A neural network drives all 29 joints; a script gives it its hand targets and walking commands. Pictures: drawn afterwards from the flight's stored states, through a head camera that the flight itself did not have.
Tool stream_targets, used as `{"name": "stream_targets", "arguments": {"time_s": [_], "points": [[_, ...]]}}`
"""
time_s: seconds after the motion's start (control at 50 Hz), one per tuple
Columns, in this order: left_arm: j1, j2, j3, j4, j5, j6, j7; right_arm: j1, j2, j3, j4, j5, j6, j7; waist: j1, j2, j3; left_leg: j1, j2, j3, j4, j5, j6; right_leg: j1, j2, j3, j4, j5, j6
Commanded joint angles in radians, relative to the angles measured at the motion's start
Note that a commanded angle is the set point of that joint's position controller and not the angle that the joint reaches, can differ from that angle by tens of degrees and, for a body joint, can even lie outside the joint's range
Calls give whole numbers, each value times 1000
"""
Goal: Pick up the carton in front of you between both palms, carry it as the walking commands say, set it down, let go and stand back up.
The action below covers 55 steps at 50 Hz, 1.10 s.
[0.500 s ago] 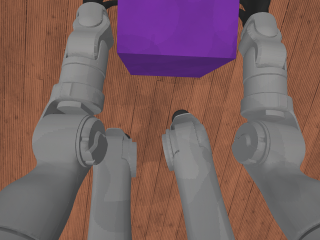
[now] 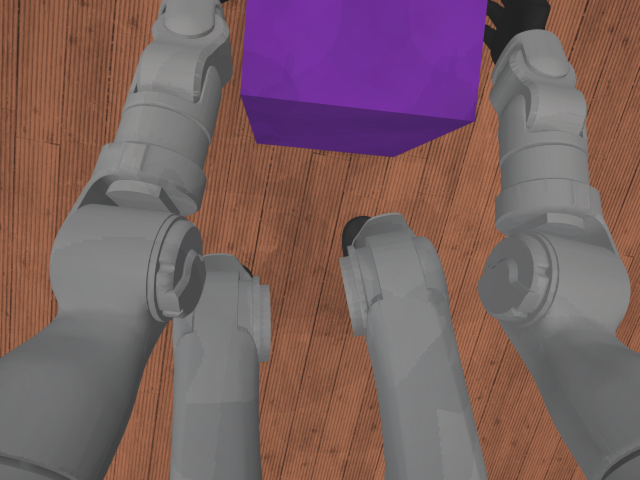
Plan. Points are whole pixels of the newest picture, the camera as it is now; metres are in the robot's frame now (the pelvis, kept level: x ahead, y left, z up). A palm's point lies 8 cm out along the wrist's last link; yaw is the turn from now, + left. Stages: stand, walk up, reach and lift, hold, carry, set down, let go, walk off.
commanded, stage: set down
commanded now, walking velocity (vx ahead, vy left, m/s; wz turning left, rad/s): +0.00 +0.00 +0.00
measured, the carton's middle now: (346, 49) +0.50 -0.14 -0.26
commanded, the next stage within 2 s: none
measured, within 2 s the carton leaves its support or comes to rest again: rests again in 0.82 s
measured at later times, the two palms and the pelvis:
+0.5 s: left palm out of the picture +0.56 +0.01 -0.17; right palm (518, 27) +0.47 -0.29 -0.17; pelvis -0.01 +0.00 -0.01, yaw -1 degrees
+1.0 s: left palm (175, 20) +0.55 +0.04 -0.22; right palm (528, 50) +0.46 -0.33 -0.22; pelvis -0.01 -0.01 -0.02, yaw -2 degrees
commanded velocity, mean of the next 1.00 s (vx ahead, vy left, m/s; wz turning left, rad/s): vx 0.00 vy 0.00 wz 0.00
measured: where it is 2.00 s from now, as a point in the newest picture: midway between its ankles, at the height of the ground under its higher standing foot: (303, 317)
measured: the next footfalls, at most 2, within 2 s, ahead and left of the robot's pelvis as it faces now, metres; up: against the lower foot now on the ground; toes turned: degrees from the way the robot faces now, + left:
none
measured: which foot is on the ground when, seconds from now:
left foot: down 0.00-1.00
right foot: down 0.00-1.00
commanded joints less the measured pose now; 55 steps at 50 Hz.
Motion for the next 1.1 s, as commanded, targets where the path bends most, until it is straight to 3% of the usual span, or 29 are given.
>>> {"name": "stream_targets", "arguments": {"time_s": [0.0, 0.32, 0.52, 0.56, 0.64, 0.7, 0.74, 0.8, 0.9, 0.98, 1.08], "points": [[-513, -825, -249, -80, -56, -42, -232, -593, 673, 349, -34, 78, -20, 251, -117, 107, -995, 368, 18, 116, -188, 262, 45, 535, 43, -160, -101, 351, -59], [-423, -616, -98, 57, 51, -36, -257, -505, 523, 208, 116, -3, -22, 236, -53, 102, -753, 248, 38, 112, -186, 147, 63, 449, 39, -119, -104, 218, -87], [-333, -512, -60, 125, 90, -34, -261, -424, 418, 157, 184, -19, -29, 223, -35, 91, -666, 243, 53, 106, -172, 122, 68, 423, 36, -113, -94, 174, -94], [-320, -486, -56, 130, 94, -36, -261, -402, 384, 141, 196, -24, -35, 218, -43, 86, -653, 245, 56, 104, -165, 120, 66, 424, 35, -114, -91, 171, -92], [-300, -381, -54, 134, 97, -49, -241, -346, 284, 100, 239, -26, -58, 193, -44, 75, -647, 280, 71, 103, -157, 132, 54, 434, 24, -119, -80, 178, -76], [-241, -139, -40, 108, 77, -69, -187, -248, 60, 30, 263, -17, -103, 132, -61, 67, -668, 334, 89, 106, -154, 151, 33, 463, 9, -130, -75, 207, -55], [-184, 130, -49, 70, 30, -100, -114, -176, -224, -8, 267, 20, -162, 48, -69, 63, -688, 368, 108, 96, -147, 186, 16, 486, -10, -127, -68, 253, -46], [-292, 216, -121, -1, -80, -126, -71, -270, -358, 30, 255, 124, -241, -31, -94, 61, -797, 402, 129, 53, -104, 307, 17, 514, -26, -111, -36, 378, -49], [-364, 190, -253, -144, -210, -142, -64, -365, -401, 156, 186, 282, -287, -43, -118, 76, -1026, 501, 162, 45, -56, 427, 7, 655, -41, -94, -8, 552, -67], [-361, 239, -256, -189, -236, -121, -50, -324, -415, 200, 172, 355, -260, -44, -109, 64, -1146, 534, 156, 84, -51, 339, 13, 781, -39, -94, -9, 555, -61], [-321, 261, -196, -210, -197, -76, -36, -289, -405, 215, 116, 363, -210, -56, -77, 38, -1220, 526, 143, 130, -97, 194, 24, 891, -22, -109, -72, 454, -58]]}}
